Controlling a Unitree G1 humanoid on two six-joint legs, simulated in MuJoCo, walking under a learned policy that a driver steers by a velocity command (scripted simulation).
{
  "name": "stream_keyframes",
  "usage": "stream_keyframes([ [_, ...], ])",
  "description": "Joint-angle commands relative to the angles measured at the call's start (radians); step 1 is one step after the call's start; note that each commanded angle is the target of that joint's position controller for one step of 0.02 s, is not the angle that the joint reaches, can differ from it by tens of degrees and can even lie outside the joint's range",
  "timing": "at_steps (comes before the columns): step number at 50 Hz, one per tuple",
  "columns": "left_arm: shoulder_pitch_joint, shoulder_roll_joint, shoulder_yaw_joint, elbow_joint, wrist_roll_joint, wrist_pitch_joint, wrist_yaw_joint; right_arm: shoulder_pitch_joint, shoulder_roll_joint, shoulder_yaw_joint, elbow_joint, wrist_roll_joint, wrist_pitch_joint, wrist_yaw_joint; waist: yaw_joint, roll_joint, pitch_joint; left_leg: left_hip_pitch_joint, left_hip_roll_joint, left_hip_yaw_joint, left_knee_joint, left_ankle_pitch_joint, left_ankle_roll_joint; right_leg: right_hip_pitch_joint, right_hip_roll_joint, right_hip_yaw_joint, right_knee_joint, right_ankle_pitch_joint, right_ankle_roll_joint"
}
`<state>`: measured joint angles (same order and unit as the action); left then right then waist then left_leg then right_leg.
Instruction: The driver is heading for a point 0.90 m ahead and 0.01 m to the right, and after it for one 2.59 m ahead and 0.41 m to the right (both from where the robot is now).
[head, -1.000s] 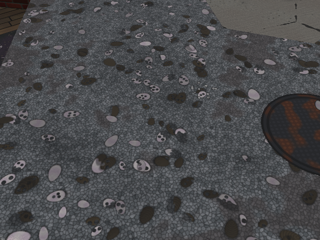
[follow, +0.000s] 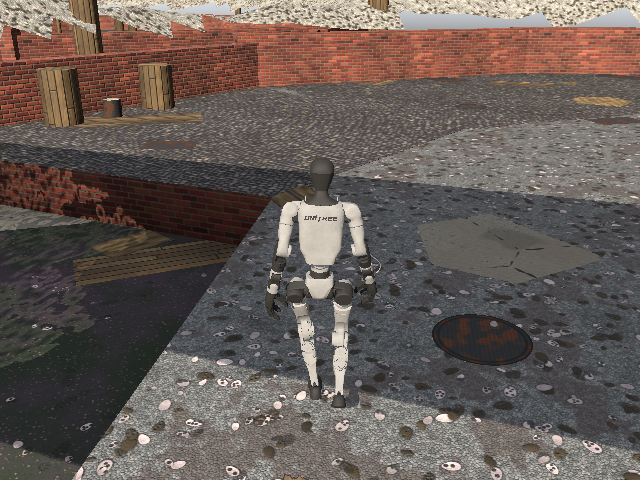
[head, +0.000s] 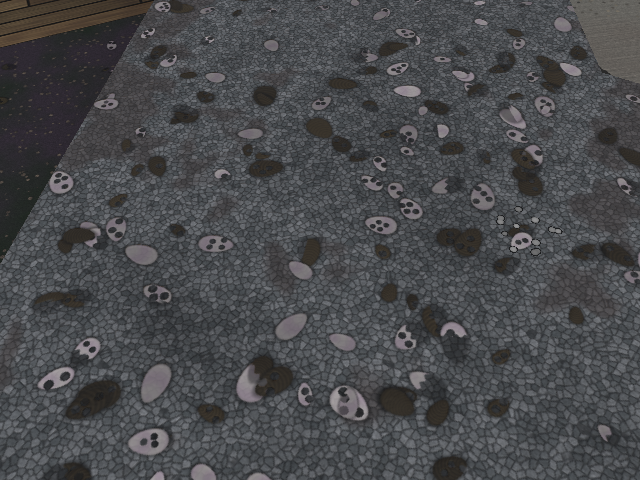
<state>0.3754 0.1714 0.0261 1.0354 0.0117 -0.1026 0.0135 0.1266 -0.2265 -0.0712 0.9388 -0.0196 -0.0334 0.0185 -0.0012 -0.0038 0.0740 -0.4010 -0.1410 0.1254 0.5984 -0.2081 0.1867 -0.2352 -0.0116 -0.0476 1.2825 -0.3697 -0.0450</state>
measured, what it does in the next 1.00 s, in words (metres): walks ahead: right foot, then left foot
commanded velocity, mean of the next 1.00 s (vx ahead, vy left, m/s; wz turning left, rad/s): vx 0.39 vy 0.00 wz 0.14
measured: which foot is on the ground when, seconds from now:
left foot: down 0.00-0.50, up 0.52-0.92, down 0.94-1.00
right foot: up 0.00-0.46, down 0.48-0.96, up 0.98-1.00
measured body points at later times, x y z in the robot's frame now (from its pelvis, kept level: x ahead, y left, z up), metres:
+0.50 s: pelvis +0.29 -0.03 +0.01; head +0.33 -0.03 +0.45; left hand +0.47 +0.21 -0.10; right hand +0.23 -0.29 -0.13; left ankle +0.08 +0.02 -0.69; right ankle +0.42 -0.10 -0.72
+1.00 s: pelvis +0.50 +0.00 +0.02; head +0.53 +0.02 +0.46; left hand +0.46 +0.23 -0.14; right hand +0.64 -0.21 -0.12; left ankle +0.58 +0.09 -0.71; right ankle +0.42 -0.11 -0.70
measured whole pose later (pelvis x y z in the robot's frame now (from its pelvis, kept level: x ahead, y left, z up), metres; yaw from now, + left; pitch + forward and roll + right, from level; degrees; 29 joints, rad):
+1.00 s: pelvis +0.50 +0.00 +0.02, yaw +7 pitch -1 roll -1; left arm 0.35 0.18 0.02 1.03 0.00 -0.05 0.02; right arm 0.15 -0.17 -0.01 0.94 -0.02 -0.07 -0.02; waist 0.03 -0.01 0.07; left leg -0.37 -0.02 0.06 0.52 -0.13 0.08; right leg -0.13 0.04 -0.04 0.65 -0.50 -0.05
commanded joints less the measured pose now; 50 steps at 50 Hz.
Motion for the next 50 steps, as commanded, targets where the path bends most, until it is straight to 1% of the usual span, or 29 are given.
stream_keyframes([
  [1,-0.073,0.136,0.031,-0.141,0.011,-0.025,-0.007,0.124,-0.102,-0.024,-0.003,0.006,-0.009,-0.015,-0.007,-0.091,-0.035,0.298,0.377,-0.582,-0.401,0.06,0.17,-0.413,-0.083,0.11,0.038,0.072,0.003],
  [2,-0.048,0.115,0.027,-0.139,0.028,-0.003,-0.008,0.112,-0.092,-0.018,-0.008,0.008,-0.019,-0.021,0.026,-0.086,-0.031,0.222,0.333,-0.51,-0.402,0.153,0.152,-0.346,-0.092,0.11,-0.009,0.064,0.019],
  [3,-0.025,0.097,0.025,-0.136,0.035,0.017,-0.011,0.123,-0.089,-0.013,-0.005,0.01,-0.031,-0.022,0.042,-0.068,-0.04,0.19,0.313,-0.457,-0.403,0.214,0.142,-0.31,-0.099,0.104,-0.059,0.058,0.031],
  [6,-0.083,0.089,0.025,-0.166,0.04,0.05,-0.021,0.193,-0.117,-0.014,0.014,0.017,-0.053,-0.022,0.036,-0.01,-0.024,0.164,0.266,-0.362,-0.429,0.311,0.11,-0.329,-0.112,0.057,-0.198,0.136,0.059],
  [8,-0.184,0.1,0.027,-0.201,0.036,0.056,-0.027,0.252,-0.109,-0.009,0.026,0.02,-0.053,-0.02,-0.001,0.021,-0.002,0.204,0.247,-0.336,-0.446,0.354,0.06,-0.388,-0.119,0.036,-0.308,0.244,0.067],
  [12,-0.328,0.102,0.025,-0.249,0.024,0.059,-0.04,0.342,-0.105,-0.002,0.038,0.019,-0.051,-0.02,-0.063,0.054,-0.012,0.349,0.239,-0.311,-0.426,0.459,-0.02,-0.449,-0.096,0.012,-0.473,0.384,0.056],
  [18,-0.495,0.1,0.011,-0.317,0.014,0.049,-0.047,0.416,-0.11,0.009,0.054,-0.001,-0.052,-0.039,-0.108,0.071,0.012,0.535,0.286,-0.314,-0.38,0.596,-0.005,-0.468,-0.033,-0.021,-0.66,0.352,0.021],
  [19,-0.494,0.104,0.011,-0.323,0.012,0.044,-0.047,0.413,-0.117,0.009,0.056,-0.004,-0.053,-0.043,-0.098,0.077,0.012,0.553,0.299,-0.313,-0.362,0.646,-0.003,-0.442,-0.022,-0.021,-0.689,0.328,0.007],
  [21,-0.394,0.125,0.019,-0.301,0.008,0.035,-0.039,0.366,-0.138,0.007,0.051,-0.007,-0.058,-0.048,-0.031,0.095,-0.022,0.538,0.307,-0.286,-0.276,0.873,-0.022,-0.272,0.023,-0.03,-0.747,0.252,-0.033],
  [22,-0.291,0.149,0.031,-0.27,0.006,0.031,-0.028,0.355,-0.149,0.006,0.052,-0.009,-0.061,-0.046,0.013,0.102,-0.074,0.533,0.302,-0.279,-0.172,0.986,-0.032,-0.146,0.056,-0.035,-0.764,0.217,-0.054],
  [23,-0.132,0.172,0.043,-0.221,0.009,0.024,-0.017,0.335,-0.153,0.006,0.051,-0.005,-0.061,-0.041,0.09,0.082,-0.152,0.486,0.277,-0.252,-0.002,0.965,-0.044,0.046,0.057,-0.03,-0.834,0.265,-0.081],
  [24,0.037,0.223,0.06,-0.184,0.033,0.017,-0.002,0.326,-0.127,0.015,0.03,0.005,-0.067,-0.036,0.157,0.034,-0.26,0.306,0.242,-0.233,0.236,0.696,-0.052,0.31,-0.088,0.114,-0.833,0.213,-0.126],
  [25,0.13,0.334,0.091,-0.171,0.056,0.021,-0.004,0.456,-0.023,0.034,0.018,0.053,-0.065,-0.026,0.117,-0.21,-0.416,-0.049,0.057,-0.143,0.661,0.018,-0.109,0.617,-0.395,0.599,-0.859,0.191,-0.291],
  [26,0.076,0.259,0.079,-0.161,0.019,0.035,-0.02,0.419,-0.127,0.01,0.028,0.019,-0.062,-0.031,0.099,-0.092,-0.376,-0.161,0.053,-0.22,0.751,-0.273,-0.088,0.541,-0.395,0.748,-0.972,0.153,-0.289],
  [27,-0.046,0.21,0.064,-0.176,0.003,0.035,-0.025,0.331,-0.123,0.006,0.001,0.007,-0.059,-0.028,0.048,-0.055,-0.187,-0.207,0.113,-0.225,0.737,-0.188,-0.086,0.364,-0.358,0.585,-1.003,0.094,-0.259],
  [28,-0.111,0.154,0.051,-0.184,0.006,0.029,-0.03,0.28,-0.102,0.012,-0.013,0.002,-0.061,-0.022,0.03,-0.007,-0.101,-0.197,0.151,-0.216,0.68,-0.129,-0.088,0.235,-0.314,0.476,-1.049,0.138,-0.233],
  [29,-0.124,0.129,0.042,-0.175,0.008,0.023,-0.028,0.261,-0.086,0.011,-0.017,-0.004,-0.053,-0.015,0.007,-0.017,-0.052,-0.173,0.179,-0.205,0.629,-0.108,-0.09,0.151,-0.266,0.388,-1.077,0.192,-0.202],
  [30,-0.122,0.107,0.033,-0.157,0.005,0.018,-0.024,0.274,-0.072,0.014,-0.017,-0.017,-0.04,-0.008,-0.021,-0.041,-0.034,-0.129,0.198,-0.195,0.588,-0.094,-0.101,0.082,-0.225,0.317,-1.104,0.236,-0.176],
  [31,-0.106,0.104,0.03,-0.144,0.004,0.009,-0.022,0.289,-0.052,0.017,-0.01,-0.019,-0.029,-0.003,-0.033,-0.054,-0.027,-0.098,0.198,-0.179,0.565,-0.088,-0.114,0.051,-0.215,0.272,-1.11,0.378,-0.172],
  [33,-0.055,0.122,0.031,-0.112,-0.001,-0.009,-0.024,0.291,-0.035,0.019,-0.009,-0.021,-0.018,-0.001,-0.05,-0.046,-0.032,-0.09,0.192,-0.147,0.527,-0.074,-0.139,0.041,-0.204,0.182,-1.089,0.733,-0.182],
  [35,-0.036,0.139,0.031,-0.095,0.001,-0.013,-0.025,0.24,-0.03,0.022,-0.025,-0.018,-0.014,-0.003,-0.053,-0.056,-0.036,-0.107,0.192,-0.118,0.434,-0.015,-0.157,0.047,-0.176,0.101,-1.071,0.924,-0.171],
  [38,-0.027,0.13,0.02,-0.082,-0.001,-0.001,-0.022,0.129,-0.011,0.037,-0.052,-0.007,-0.014,-0.005,-0.03,-0.095,-0.044,-0.051,0.176,-0.07,0.214,0.096,-0.166,0.041,-0.119,0.017,-1.049,0.992,-0.131],
  [40,0.013,0.135,0.017,-0.064,-0.001,0.005,-0.017,0.08,-0.009,0.043,-0.057,0.0,-0.013,-0.011,-0.001,-0.103,-0.064,-0.02,0.16,-0.056,0.124,0.157,-0.163,0.088,-0.125,0.018,-1.029,0.989,-0.12],
  [44,0.031,0.134,0.014,-0.04,0.003,0.022,-0.002,0.069,-0.032,0.041,-0.044,-0.003,-0.019,-0.03,0.006,-0.099,-0.063,0.033,0.149,-0.078,0.008,0.112,-0.137,0.164,-0.175,0.069,-0.943,0.927,-0.118],
  [46,0.011,0.132,0.013,-0.033,-0.003,0.029,0.006,0.154,-0.037,0.035,-0.004,-0.009,-0.035,-0.04,-0.038,-0.061,-0.067,0.152,0.141,-0.086,-0.164,0.185,-0.114,0.171,-0.16,0.083,-0.829,0.842,-0.088],
  [47,0.043,0.126,0.011,-0.029,-0.003,0.028,0.007,0.211,-0.077,0.026,0.017,-0.017,-0.051,-0.045,-0.045,0.005,-0.11,0.281,0.212,-0.152,-0.212,0.473,-0.103,0.13,-0.117,0.07,-0.731,0.691,-0.053],
  [48,0.129,0.085,0.001,-0.033,-0.009,0.028,0.013,0.281,-0.137,0.016,0.027,-0.025,-0.06,-0.046,-0.015,0.117,-0.212,0.47,0.408,-0.304,-0.118,0.965,-0.039,0.024,-0.059,0.031,-0.591,0.266,-0.024],
  [49,0.235,0.029,-0.008,0.015,-0.039,0.055,0.016,0.286,-0.105,0.023,0.034,0.001,-0.044,-0.044,-0.016,0.223,-0.321,0.506,0.544,-0.449,-0.133,1.06,0.133,-0.022,0.038,0.016,-0.439,-0.217,-0.007],
  [50,0.156,0.089,0.006,0.01,-0.019,0.078,0.02,0.253,-0.067,0.035,0.021,0.016,-0.035,-0.038,-0.029,0.147,-0.27,0.427,0.525,-0.474,-0.199,0.848,0.152,-0.067,0.04,0.058,-0.372,-0.326,-0.001],
])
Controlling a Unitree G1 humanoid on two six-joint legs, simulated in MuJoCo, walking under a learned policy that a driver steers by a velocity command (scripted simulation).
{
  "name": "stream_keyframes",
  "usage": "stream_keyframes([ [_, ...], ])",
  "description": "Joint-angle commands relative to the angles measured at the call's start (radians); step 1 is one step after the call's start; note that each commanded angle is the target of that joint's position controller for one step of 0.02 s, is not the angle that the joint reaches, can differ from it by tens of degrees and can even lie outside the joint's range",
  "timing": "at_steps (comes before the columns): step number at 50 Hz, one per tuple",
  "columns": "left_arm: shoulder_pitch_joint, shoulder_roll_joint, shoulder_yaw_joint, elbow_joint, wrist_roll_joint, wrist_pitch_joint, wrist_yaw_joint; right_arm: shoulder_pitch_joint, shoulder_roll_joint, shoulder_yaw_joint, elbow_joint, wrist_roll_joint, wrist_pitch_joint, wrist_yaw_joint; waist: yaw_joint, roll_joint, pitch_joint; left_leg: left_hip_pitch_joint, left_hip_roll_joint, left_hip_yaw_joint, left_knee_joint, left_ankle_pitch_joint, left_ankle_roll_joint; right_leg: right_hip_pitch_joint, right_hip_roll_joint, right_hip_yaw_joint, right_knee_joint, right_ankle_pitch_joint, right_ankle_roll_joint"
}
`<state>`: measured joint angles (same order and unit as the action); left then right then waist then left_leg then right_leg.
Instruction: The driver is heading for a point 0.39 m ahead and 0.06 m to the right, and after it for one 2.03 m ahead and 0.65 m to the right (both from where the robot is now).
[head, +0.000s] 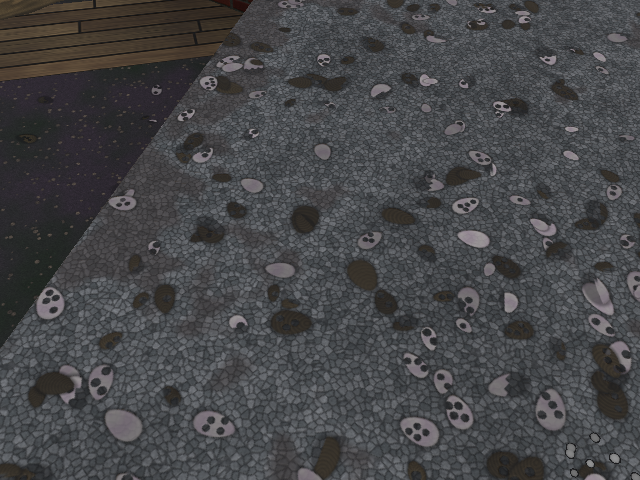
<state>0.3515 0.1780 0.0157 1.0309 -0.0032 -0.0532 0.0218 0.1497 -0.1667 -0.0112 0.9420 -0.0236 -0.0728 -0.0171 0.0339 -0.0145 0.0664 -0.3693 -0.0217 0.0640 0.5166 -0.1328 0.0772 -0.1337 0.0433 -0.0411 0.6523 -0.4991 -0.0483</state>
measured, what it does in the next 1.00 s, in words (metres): walks ahead: right foot, then left foot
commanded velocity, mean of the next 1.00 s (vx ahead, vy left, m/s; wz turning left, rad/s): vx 0.15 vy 0.00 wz -0.02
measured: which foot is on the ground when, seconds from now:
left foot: down 0.00-0.36, up 0.38-0.64, down 0.66-1.00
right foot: up 0.00-0.34, down 0.36-0.96, up 0.98-1.00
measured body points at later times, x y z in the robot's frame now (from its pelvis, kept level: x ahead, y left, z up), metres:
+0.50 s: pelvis +0.07 -0.02 +0.02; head +0.06 -0.04 +0.47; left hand +0.02 +0.21 -0.13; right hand +0.12 -0.26 -0.14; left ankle +0.10 +0.09 -0.69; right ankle +0.03 -0.11 -0.73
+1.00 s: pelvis +0.12 +0.00 +0.00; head +0.13 +0.00 +0.45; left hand +0.11 +0.22 -0.16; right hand +0.13 -0.23 -0.15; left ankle +0.14 +0.09 -0.73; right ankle +0.03 -0.10 -0.73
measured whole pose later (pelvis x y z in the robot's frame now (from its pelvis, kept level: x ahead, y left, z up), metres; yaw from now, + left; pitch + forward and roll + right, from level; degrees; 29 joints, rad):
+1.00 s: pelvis +0.12 +0.00 +0.00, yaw -3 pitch -2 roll +1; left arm 0.33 0.15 0.01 1.10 0.02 0.00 0.04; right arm 0.25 -0.16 -0.04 1.08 -0.01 -0.01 -0.05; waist 0.01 -0.03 0.04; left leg -0.22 -0.03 0.11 0.49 -0.25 0.06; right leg -0.09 -0.01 0.00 0.53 -0.44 -0.05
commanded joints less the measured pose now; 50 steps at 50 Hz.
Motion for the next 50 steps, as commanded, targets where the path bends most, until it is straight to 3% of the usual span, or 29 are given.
stream_keyframes([
  [1,0.094,0.085,0.022,-0.003,0.017,0.039,0.008,0.17,-0.118,-0.019,0.013,0.018,0.011,-0.006,-0.053,0.129,-0.171,0.308,0.364,-0.379,-0.173,0.583,0.237,-0.2,-0.022,0.066,0.282,-0.169,0.009],
  [2,0.055,0.07,0.02,-0.005,0.027,0.048,0.004,0.125,-0.105,-0.012,0.01,0.01,0.017,-0.013,-0.033,0.096,-0.124,0.231,0.327,-0.339,-0.219,0.446,0.202,-0.188,-0.042,0.079,0.262,-0.11,0.018],
  [4,0.063,0.063,0.02,0.003,0.04,0.056,-0.007,0.126,-0.157,-0.035,0.023,0.012,0.034,-0.017,-0.011,0.133,-0.093,0.173,0.261,-0.305,-0.317,0.021,0.149,-0.192,-0.052,0.044,0.237,-0.032,0.024],
  [6,0.054,0.066,0.024,0.01,0.042,0.054,-0.016,0.133,-0.158,-0.045,0.027,0.015,0.041,-0.008,-0.013,0.119,-0.084,0.146,0.244,-0.319,-0.391,-0.285,0.137,-0.203,-0.05,0.021,0.237,0.014,0.022],
  [10,0.002,0.048,0.024,-0.007,0.041,0.041,-0.024,0.134,-0.161,-0.059,0.041,0.015,0.035,-0.003,-0.007,0.112,-0.051,0.083,0.24,-0.295,-0.443,-0.392,0.132,-0.186,-0.058,-0.003,0.139,0.064,0.008],
  [14,0.028,0.049,0.026,-0.005,0.035,0.031,-0.023,0.129,-0.181,-0.073,0.046,0.019,0.042,0.003,0.006,0.127,-0.049,0.014,0.235,-0.271,-0.439,-0.477,0.128,-0.071,-0.037,-0.041,-0.021,0.08,-0.019],
  [16,0.097,0.016,0.018,0.028,0.032,0.024,-0.012,0.118,-0.169,-0.074,0.05,0.025,0.053,0.001,0.032,0.082,-0.018,-0.043,0.201,-0.227,-0.372,-0.468,0.107,0.036,-0.019,-0.069,-0.206,0.189,-0.036],
  [17,0.127,0.017,0.017,0.044,0.033,0.02,-0.004,0.111,-0.144,-0.069,0.049,0.023,0.057,-0.001,0.037,0.046,0.013,-0.075,0.165,-0.194,-0.293,-0.454,0.083,0.071,-0.021,-0.046,-0.302,0.179,-0.046],
  [18,0.165,0.047,0.018,0.049,0.042,0.01,0.007,0.103,-0.09,-0.055,0.037,0.024,0.055,0.001,0.034,-0.049,0.016,-0.145,0.108,-0.128,-0.14,-0.415,0.048,0.116,-0.138,0.11,-0.413,0.059,-0.064],
  [19,0.194,0.134,0.035,0.043,0.034,0.007,0.014,0.089,-0.017,-0.034,0.011,0.033,0.049,0.005,0.031,-0.214,0.014,-0.256,-0.025,0.009,0.092,-0.356,-0.007,0.122,-0.347,0.431,-0.57,-0.175,-0.119],
  [20,0.155,0.177,0.048,0.045,0.036,0.011,0.017,0.069,-0.075,-0.043,0.004,-0.006,0.048,0.008,0.016,-0.168,0.122,-0.264,-0.008,-0.021,0.207,-0.308,-0.01,-0.026,-0.423,0.497,-0.607,-0.161,-0.165],
  [21,0.093,0.138,0.038,0.03,0.031,0.009,0.016,0.082,-0.092,-0.047,0.011,-0.01,0.045,0.015,-0.028,-0.112,0.134,-0.228,0.02,-0.058,0.267,-0.256,-0.015,-0.068,-0.383,0.435,-0.593,-0.052,-0.164],
  [23,0.042,0.094,0.027,0.018,0.025,-0.001,0.011,0.133,-0.093,-0.049,0.046,-0.007,0.043,0.018,-0.064,-0.086,0.09,-0.188,0.029,-0.05,0.303,-0.196,-0.037,-0.027,-0.291,0.276,-0.548,0.234,-0.123],
  [24,0.046,0.077,0.02,0.02,0.025,-0.01,0.012,0.146,-0.089,-0.048,0.06,-0.012,0.042,0.018,-0.068,-0.081,0.059,-0.162,0.029,-0.035,0.309,-0.176,-0.048,-0.001,-0.267,0.211,-0.504,0.444,-0.119],
  [26,0.062,0.046,0.002,0.034,0.029,-0.023,0.015,0.136,-0.048,-0.036,0.068,-0.002,0.041,0.009,-0.07,-0.07,-0.003,-0.068,0.028,-0.022,0.237,-0.156,-0.063,0.021,-0.237,0.107,-0.403,0.835,-0.113],
  [29,0.1,0.06,-0.004,0.054,0.032,-0.02,0.021,0.083,-0.03,-0.02,0.063,0.018,0.047,-0.01,-0.031,-0.126,-0.041,0.029,0.01,0.004,0.098,-0.146,-0.055,0.047,-0.229,0.08,-0.312,0.999,-0.108],
  [32,0.101,0.068,-0.003,0.064,0.018,-0.004,0.022,0.112,-0.043,-0.014,0.08,0.021,0.045,-0.022,-0.046,-0.104,-0.044,0.182,0.026,-0.009,-0.121,0.058,-0.037,0.018,-0.219,0.098,-0.26,0.857,-0.065],
  [34,0.149,0.061,0.001,0.06,0.018,-0.005,0.021,0.189,-0.137,-0.03,0.097,0.005,0.027,-0.027,-0.026,-0.007,-0.096,0.387,0.18,-0.146,-0.077,0.474,-0.012,-0.099,-0.157,0.079,-0.222,0.544,-0.017],
  [35,0.227,-0.012,-0.012,0.088,0.002,0.003,0.021,0.17,-0.127,-0.026,0.114,0.016,0.033,-0.024,0.005,0.099,-0.109,0.391,0.211,-0.16,-0.03,0.58,0.049,-0.104,-0.115,0.055,-0.264,0.344,-0.003],
  [36,0.195,0.013,-0.009,0.095,0.01,0.013,0.029,0.148,-0.082,-0.018,0.111,0.018,0.041,-0.019,-0.017,0.104,-0.079,0.331,0.2,-0.175,-0.049,0.487,0.048,-0.064,-0.103,0.05,-0.291,0.279,0.006],
  [37,0.159,0.041,-0.001,0.091,0.015,0.02,0.03,0.129,-0.065,-0.016,0.107,0.017,0.045,-0.016,-0.025,0.079,-0.02,0.278,0.167,-0.154,-0.067,0.403,0.033,-0.065,-0.105,0.058,-0.289,0.313,0.006],
  [39,0.113,0.045,0.004,0.086,0.014,0.03,0.026,0.136,-0.056,-0.013,0.117,0.015,0.048,-0.026,-0.031,0.06,-0.006,0.245,0.137,-0.136,-0.086,0.372,0.013,-0.023,-0.12,0.064,-0.287,0.417,0.007],
  [41,0.113,0.026,-0.001,0.091,0.014,0.036,0.025,0.144,-0.064,-0.015,0.13,0.022,0.047,-0.032,-0.023,0.05,-0.028,0.26,0.129,-0.132,-0.092,0.372,0.007,0.011,-0.13,0.064,-0.294,0.445,0.013],
  [45,0.082,0.029,-0.002,0.097,0.012,0.045,0.03,0.134,-0.073,-0.02,0.133,0.021,0.048,-0.037,-0.026,0.023,-0.027,0.282,0.134,-0.124,-0.107,0.347,0.002,0.014,-0.131,0.076,-0.299,0.442,0.014],
  [47,0.06,0.037,0.004,0.083,0.016,0.049,0.027,0.154,-0.099,-0.034,0.135,0.019,0.053,-0.04,-0.035,0.034,-0.041,0.297,0.114,-0.11,-0.113,0.073,0.017,-0.027,-0.091,0.065,-0.253,0.238,-0.011],
  [48,0.034,0.039,0.007,0.063,0.02,0.051,0.023,0.177,-0.127,-0.05,0.133,0.017,0.059,-0.039,-0.052,0.056,-0.024,0.301,0.122,-0.138,-0.131,-0.188,0.041,-0.103,-0.061,0.053,-0.189,0.084,-0.031],
  [49,-0.008,0.039,0.011,0.035,0.027,0.051,0.015,0.221,-0.155,-0.064,0.132,0.013,0.064,-0.037,-0.082,0.093,0.017,0.314,0.181,-0.232,-0.195,-0.433,0.078,-0.235,-0.032,0.039,-0.095,-0.04,-0.046],
  [50,-0.05,0.031,0.014,0.0,0.034,0.048,0.006,0.275,-0.181,-0.076,0.138,0.009,0.067,-0.034,-0.104,0.148,0.049,0.331,0.286,-0.365,-0.288,-0.606,0.132,-0.35,-0.008,-0.014,0.038,-0.092,-0.053],
])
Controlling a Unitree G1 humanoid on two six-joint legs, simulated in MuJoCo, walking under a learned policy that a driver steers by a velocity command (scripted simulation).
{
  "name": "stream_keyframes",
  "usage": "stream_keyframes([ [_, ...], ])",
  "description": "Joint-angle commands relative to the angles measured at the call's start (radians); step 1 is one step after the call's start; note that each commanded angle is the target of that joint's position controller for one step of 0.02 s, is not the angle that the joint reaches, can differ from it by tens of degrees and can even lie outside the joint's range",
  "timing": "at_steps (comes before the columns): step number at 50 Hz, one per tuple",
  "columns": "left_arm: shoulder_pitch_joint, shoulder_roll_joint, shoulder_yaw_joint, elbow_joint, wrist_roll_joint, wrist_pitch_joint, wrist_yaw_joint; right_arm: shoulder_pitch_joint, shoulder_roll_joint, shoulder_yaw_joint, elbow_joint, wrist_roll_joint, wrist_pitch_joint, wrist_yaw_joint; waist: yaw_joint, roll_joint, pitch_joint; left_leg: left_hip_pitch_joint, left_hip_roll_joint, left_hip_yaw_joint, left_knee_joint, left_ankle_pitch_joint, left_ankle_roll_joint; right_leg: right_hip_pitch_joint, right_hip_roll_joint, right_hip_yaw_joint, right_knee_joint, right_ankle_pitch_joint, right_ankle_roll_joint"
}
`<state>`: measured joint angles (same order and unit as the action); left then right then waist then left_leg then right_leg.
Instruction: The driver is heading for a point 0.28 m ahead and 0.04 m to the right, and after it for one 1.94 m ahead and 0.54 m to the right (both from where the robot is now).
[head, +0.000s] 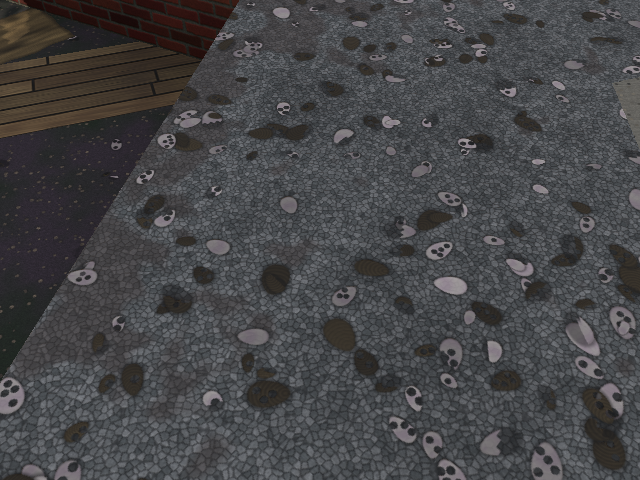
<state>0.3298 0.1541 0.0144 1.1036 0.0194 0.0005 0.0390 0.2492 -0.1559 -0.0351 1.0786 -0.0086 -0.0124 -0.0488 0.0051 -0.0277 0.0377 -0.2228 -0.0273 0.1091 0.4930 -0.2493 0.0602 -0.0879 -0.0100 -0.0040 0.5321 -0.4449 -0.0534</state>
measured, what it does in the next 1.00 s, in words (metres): walks ahead: right foot, then left foot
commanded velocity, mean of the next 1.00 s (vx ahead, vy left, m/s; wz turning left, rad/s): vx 0.17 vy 0.00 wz -0.21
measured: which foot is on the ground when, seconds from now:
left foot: down 0.00-0.28, up 0.30-0.72, down 0.74-1.00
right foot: up 0.00-0.26, down 0.28-1.00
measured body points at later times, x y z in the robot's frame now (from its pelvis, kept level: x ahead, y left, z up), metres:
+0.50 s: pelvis +0.09 -0.09 +0.01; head +0.11 -0.12 +0.46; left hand +0.12 +0.15 -0.12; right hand +0.14 -0.34 -0.14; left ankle +0.14 +0.04 -0.67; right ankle +0.04 -0.14 -0.73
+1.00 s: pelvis +0.17 -0.10 +0.01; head +0.18 -0.10 +0.46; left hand +0.21 +0.12 -0.15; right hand +0.15 -0.32 -0.15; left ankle +0.23 -0.02 -0.73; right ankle +0.08 -0.16 -0.73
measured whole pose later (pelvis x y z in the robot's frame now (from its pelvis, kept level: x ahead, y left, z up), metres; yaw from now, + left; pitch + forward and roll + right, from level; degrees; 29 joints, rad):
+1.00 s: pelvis +0.17 -0.10 +0.01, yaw -13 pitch -2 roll +1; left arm 0.31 0.15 0.00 1.11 0.01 -0.01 0.04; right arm 0.24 -0.15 -0.01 1.09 0.00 -0.01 -0.04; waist -0.01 -0.01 0.05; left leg -0.22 -0.03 0.08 0.41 -0.16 0.05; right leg -0.02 0.04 -0.01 0.38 -0.33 -0.06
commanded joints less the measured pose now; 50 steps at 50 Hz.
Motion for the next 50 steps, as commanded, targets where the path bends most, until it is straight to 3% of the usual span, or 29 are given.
stream_keyframes([
  [1,-0.09,0.056,0.019,-0.11,0.019,-0.007,-0.023,0.218,-0.196,-0.059,0.008,-0.016,0.003,0.0,-0.102,0.188,0.101,0.156,0.396,-0.543,-0.351,-0.573,0.214,-0.476,0.022,-0.046,0.353,-0.172,-0.053],
  [2,-0.141,0.07,0.027,-0.143,0.022,-0.009,-0.037,0.205,-0.187,-0.059,-0.002,-0.03,-0.005,0.0,-0.093,0.136,0.113,0.111,0.445,-0.588,-0.398,-0.568,0.243,-0.53,-0.029,0.013,0.489,-0.157,-0.061],
  [4,-0.112,0.074,0.038,-0.159,0.015,-0.019,-0.057,0.084,-0.175,-0.054,-0.047,-0.025,-0.026,0.001,-0.01,0.064,0.068,0.058,0.422,-0.476,-0.409,-0.456,0.197,-0.495,-0.08,0.051,0.498,-0.038,-0.062],
  [6,-0.063,0.072,0.045,-0.152,0.008,-0.021,-0.068,0.007,-0.173,-0.052,-0.079,-0.013,-0.045,0.002,0.032,0.084,0.031,-0.02,0.349,-0.275,-0.406,-0.296,0.13,-0.356,-0.076,0.013,0.38,0.026,-0.05],
  [8,-0.044,0.061,0.046,-0.158,0.004,-0.012,-0.074,-0.016,-0.188,-0.056,-0.089,-0.01,-0.053,0.006,0.043,0.125,0.021,-0.092,0.301,-0.14,-0.383,-0.241,0.097,-0.225,-0.049,-0.037,0.25,0.051,-0.043],
  [10,-0.041,0.073,0.052,-0.173,0.004,-0.005,-0.077,0.001,-0.215,-0.064,-0.088,-0.013,-0.052,0.017,0.037,0.137,0.015,-0.107,0.305,-0.099,-0.354,-0.3,0.098,-0.162,-0.023,-0.091,0.164,0.089,-0.038],
  [12,0.031,0.076,0.058,-0.16,0.009,-0.006,-0.079,-0.029,-0.23,-0.07,-0.101,-0.012,-0.044,0.028,0.072,0.102,0.018,-0.185,0.291,-0.047,-0.261,-0.426,0.081,-0.037,0.012,-0.143,0.071,0.131,-0.039],
  [13,0.088,0.091,0.065,-0.139,0.015,-0.011,-0.079,-0.042,-0.218,-0.068,-0.11,-0.02,-0.038,0.034,0.09,0.054,0.03,-0.242,0.263,-0.005,-0.149,-0.479,0.065,0.023,0.031,-0.134,0.034,0.076,-0.05],
  [14,0.178,0.123,0.076,-0.104,0.023,-0.022,-0.069,-0.036,-0.156,-0.052,-0.116,-0.037,-0.03,0.045,0.113,-0.116,0.043,-0.3,0.185,0.082,0.134,-0.428,0.038,0.074,-0.021,0.006,-0.114,-0.053,-0.077],
  [15,0.228,0.223,0.09,-0.122,0.021,-0.038,-0.05,-0.066,-0.059,-0.021,-0.176,-0.029,-0.032,0.056,0.119,-0.365,0.058,-0.536,0.038,0.12,0.493,-0.372,-0.019,0.106,-0.305,0.567,-0.399,-0.367,-0.176],
  [16,0.18,0.235,0.085,-0.124,0.007,-0.035,-0.036,-0.057,-0.111,-0.03,-0.188,-0.047,-0.034,0.059,0.06,-0.217,0.126,-0.563,0.049,-0.041,0.602,-0.309,-0.017,-0.01,-0.364,0.71,-0.49,-0.317,-0.234],
  [17,0.091,0.22,0.079,-0.153,0.003,-0.039,-0.032,-0.047,-0.139,-0.034,-0.181,-0.028,-0.039,0.064,0.006,-0.117,0.149,-0.527,0.095,-0.075,0.615,-0.187,-0.02,-0.071,-0.34,0.589,-0.44,-0.148,-0.22],
  [18,0.04,0.198,0.074,-0.171,0.0,-0.049,-0.035,-0.037,-0.147,-0.033,-0.16,-0.012,-0.048,0.068,-0.016,-0.057,0.12,-0.468,0.113,-0.088,0.58,-0.1,-0.023,-0.071,-0.279,0.445,-0.405,0.098,-0.181],
  [21,0.039,0.135,0.052,-0.165,-0.005,-0.079,-0.033,0.017,-0.134,-0.033,-0.112,-0.024,-0.037,0.062,-0.043,-0.035,-0.007,-0.341,0.1,-0.067,0.537,-0.014,-0.04,0.032,-0.193,0.182,-0.295,0.892,-0.13],
  [22,0.063,0.122,0.046,-0.154,-0.006,-0.083,-0.031,0.016,-0.122,-0.03,-0.108,-0.019,-0.028,0.059,-0.045,-0.028,-0.034,-0.33,0.09,-0.065,0.527,-0.003,-0.044,0.066,-0.184,0.141,-0.265,1.04,-0.122],
  [24,0.097,0.119,0.039,-0.141,-0.006,-0.082,-0.022,-0.014,-0.103,-0.022,-0.111,-0.01,-0.011,0.052,-0.035,-0.031,-0.054,-0.335,0.075,-0.061,0.485,0.025,-0.052,0.108,-0.177,0.097,-0.241,1.138,-0.107],
  [29,0.121,0.101,0.02,-0.117,0.003,-0.061,0.0,-0.12,-0.082,-0.004,-0.13,-0.007,0.005,0.036,0.006,-0.073,-0.026,-0.286,0.054,-0.045,0.274,0.067,-0.044,0.107,-0.165,0.056,-0.205,1.133,-0.097],
  [32,0.116,0.1,0.016,-0.1,0.007,-0.054,0.003,-0.109,-0.085,0.001,-0.116,-0.003,0.003,0.023,0.011,-0.078,-0.018,-0.203,0.039,-0.039,0.18,0.046,-0.022,0.093,-0.175,0.065,-0.168,1.146,-0.106],
  [35,0.077,0.1,0.012,-0.087,0.001,-0.051,0.004,-0.041,-0.083,0.003,-0.084,-0.001,-0.008,0.011,-0.019,-0.055,-0.009,-0.069,0.032,-0.045,0.016,0.082,0.009,0.066,-0.177,0.09,-0.104,1.094,-0.096],
  [36,0.057,0.108,0.013,-0.085,-0.006,-0.052,0.003,0.019,-0.084,0.003,-0.064,-0.004,-0.017,0.007,-0.052,-0.022,-0.024,0.052,0.059,-0.074,-0.088,0.259,0.017,0.026,-0.158,0.085,-0.063,1.038,-0.068],
  [37,0.075,0.113,0.014,-0.091,-0.01,-0.057,0.002,0.09,-0.14,-0.008,-0.044,-0.011,-0.029,0.002,-0.048,0.031,-0.083,0.201,0.152,-0.167,-0.068,0.594,0.033,-0.037,-0.111,0.074,-0.005,0.841,-0.038],
  [38,0.2,0.074,0.012,-0.058,-0.023,-0.046,0.002,0.112,-0.166,-0.009,-0.036,-0.01,-0.032,0.002,0.005,0.131,-0.139,0.286,0.281,-0.278,-0.008,0.914,0.142,-0.099,-0.039,0.051,0.052,0.426,-0.012],
  [39,0.22,0.058,0.013,-0.023,-0.024,-0.022,0.007,0.095,-0.12,0.004,-0.039,0.001,-0.023,0.006,-0.01,0.188,-0.152,0.248,0.36,-0.362,-0.039,0.924,0.227,-0.108,0.02,0.019,0.09,0.061,-0.002],
  [40,0.167,0.064,0.016,-0.029,-0.013,-0.008,0.011,0.055,-0.088,0.017,-0.045,-0.002,-0.016,0.009,-0.003,0.184,-0.099,0.168,0.357,-0.386,-0.097,0.77,0.227,-0.108,0.03,0.025,0.073,-0.059,-0.004],
  [42,0.128,0.045,0.013,-0.019,-0.002,0.005,0.003,-0.028,-0.091,0.023,-0.056,-0.014,-0.003,0.004,0.037,0.14,-0.037,0.042,0.28,-0.325,-0.149,0.484,0.145,-0.035,0.017,0.036,-0.078,0.04,-0.007],
  [43,0.129,0.04,0.008,-0.01,0.0,0.009,-0.001,-0.049,-0.094,0.021,-0.055,-0.008,0.003,0.002,0.048,0.124,-0.01,-0.012,0.226,-0.278,-0.163,0.322,0.079,0.014,0.0,0.056,-0.184,0.158,-0.008],
  [45,0.084,0.061,0.004,-0.006,0.003,0.004,-0.003,-0.031,-0.102,0.012,-0.05,0.011,0.007,0.007,0.006,0.041,0.063,-0.012,0.127,-0.188,-0.178,0.088,0.006,-0.052,-0.053,0.102,-0.221,0.202,-0.013],
  [47,0.063,0.05,-0.003,0.0,-0.003,-0.007,0.0,0.007,-0.084,0.013,-0.022,0.009,0.004,0.008,-0.007,0.024,0.054,0.067,0.123,-0.184,-0.155,0.196,0.004,-0.063,-0.068,0.101,-0.239,0.264,-0.013],
  [50,0.064,0.068,-0.005,0.013,-0.01,-0.019,0.01,0.039,-0.075,0.015,-0.001,0.003,-0.004,0.01,-0.013,0.015,0.009,0.126,0.137,-0.186,-0.127,0.323,0.016,-0.033,-0.076,0.096,-0.249,0.345,-0.011],
])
